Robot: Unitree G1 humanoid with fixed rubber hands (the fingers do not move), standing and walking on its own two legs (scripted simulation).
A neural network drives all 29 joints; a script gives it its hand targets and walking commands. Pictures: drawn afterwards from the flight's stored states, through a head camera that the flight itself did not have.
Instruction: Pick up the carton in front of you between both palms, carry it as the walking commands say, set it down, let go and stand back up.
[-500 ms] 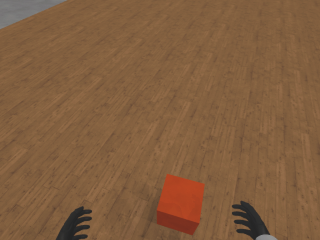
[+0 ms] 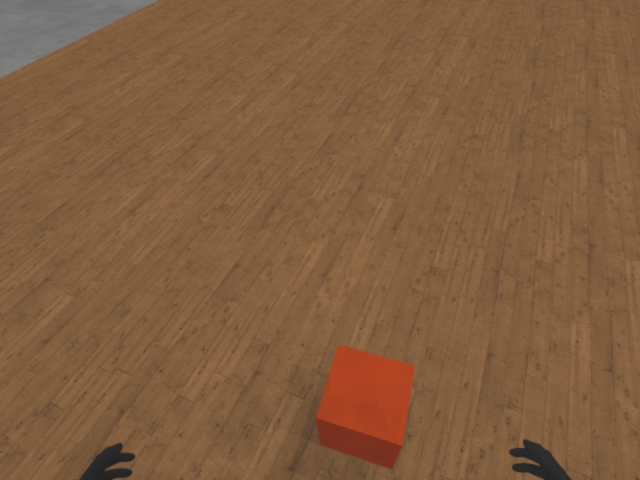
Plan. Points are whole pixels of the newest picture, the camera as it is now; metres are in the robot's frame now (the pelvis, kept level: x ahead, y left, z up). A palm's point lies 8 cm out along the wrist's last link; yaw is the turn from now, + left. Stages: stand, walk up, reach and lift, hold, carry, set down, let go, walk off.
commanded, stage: stand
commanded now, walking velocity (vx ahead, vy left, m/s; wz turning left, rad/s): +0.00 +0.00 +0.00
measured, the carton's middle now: (365, 407) +0.43 -0.09 -0.64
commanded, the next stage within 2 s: none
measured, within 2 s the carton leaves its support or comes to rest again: neither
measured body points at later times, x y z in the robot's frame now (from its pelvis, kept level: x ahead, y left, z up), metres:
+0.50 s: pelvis +0.01 -0.01 +0.00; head +0.02 -0.03 +0.45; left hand +0.13 +0.29 -0.09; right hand +0.15 -0.30 -0.11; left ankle -0.06 +0.14 -0.73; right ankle +0.01 -0.11 -0.73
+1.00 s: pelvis -0.01 +0.00 +0.01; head -0.01 -0.02 +0.46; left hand +0.10 +0.31 -0.09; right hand +0.10 -0.31 -0.11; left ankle -0.06 +0.14 -0.73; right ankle +0.01 -0.11 -0.73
